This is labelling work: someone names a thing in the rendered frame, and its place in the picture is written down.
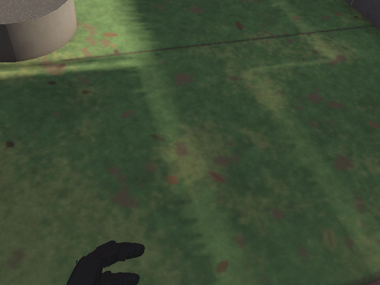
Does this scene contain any robot left hand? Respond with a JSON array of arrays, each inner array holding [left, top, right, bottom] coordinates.
[[66, 240, 145, 285]]

